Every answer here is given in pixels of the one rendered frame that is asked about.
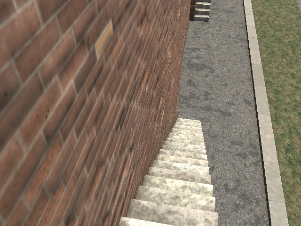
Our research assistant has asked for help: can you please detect stairs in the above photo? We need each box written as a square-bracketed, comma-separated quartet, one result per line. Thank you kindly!
[194, 0, 211, 22]
[119, 118, 218, 226]

